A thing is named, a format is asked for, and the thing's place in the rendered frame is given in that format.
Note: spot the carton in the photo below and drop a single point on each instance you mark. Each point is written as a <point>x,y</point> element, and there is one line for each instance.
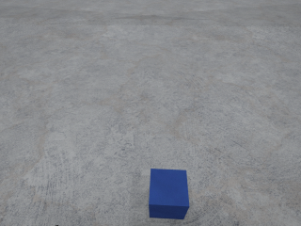
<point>168,196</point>

